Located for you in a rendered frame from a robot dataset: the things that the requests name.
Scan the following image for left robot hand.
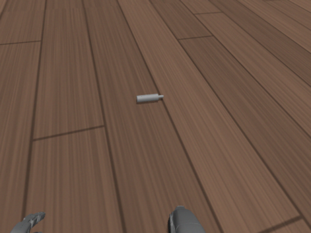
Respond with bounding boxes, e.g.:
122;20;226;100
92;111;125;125
10;212;45;233

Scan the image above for bottle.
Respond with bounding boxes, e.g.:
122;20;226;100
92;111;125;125
137;94;164;102

